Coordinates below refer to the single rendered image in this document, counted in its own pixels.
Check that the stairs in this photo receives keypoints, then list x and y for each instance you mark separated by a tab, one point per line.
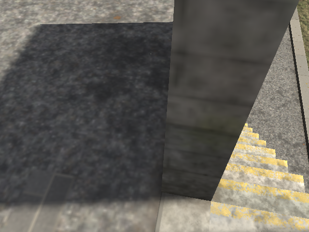
254	178

